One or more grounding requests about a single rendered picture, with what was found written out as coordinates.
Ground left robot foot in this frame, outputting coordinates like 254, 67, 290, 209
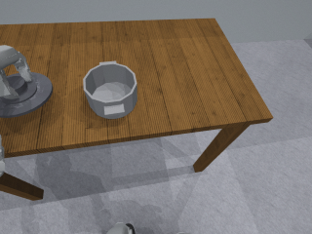
126, 223, 136, 234

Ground robot left shin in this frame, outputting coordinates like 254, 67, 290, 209
114, 222, 129, 228

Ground pot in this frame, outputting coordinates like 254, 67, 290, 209
83, 60, 137, 119

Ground robot left hand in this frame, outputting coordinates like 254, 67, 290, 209
0, 45, 32, 99

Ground lid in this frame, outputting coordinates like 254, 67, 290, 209
0, 72, 54, 118

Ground knob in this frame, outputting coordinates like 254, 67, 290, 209
7, 76, 28, 94

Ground table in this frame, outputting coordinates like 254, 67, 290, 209
0, 18, 274, 201

